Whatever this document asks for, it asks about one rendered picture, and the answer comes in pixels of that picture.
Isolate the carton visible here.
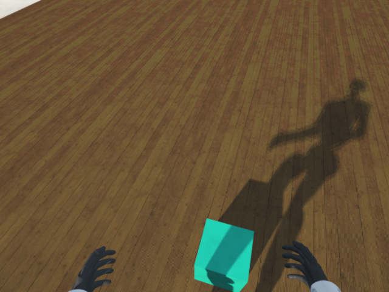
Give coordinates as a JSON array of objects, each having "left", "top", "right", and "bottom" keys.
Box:
[{"left": 194, "top": 218, "right": 254, "bottom": 292}]

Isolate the robot right hand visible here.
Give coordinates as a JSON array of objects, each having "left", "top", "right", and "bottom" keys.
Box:
[{"left": 282, "top": 240, "right": 328, "bottom": 290}]

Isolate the robot left hand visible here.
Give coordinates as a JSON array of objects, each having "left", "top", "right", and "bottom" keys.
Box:
[{"left": 71, "top": 246, "right": 116, "bottom": 292}]

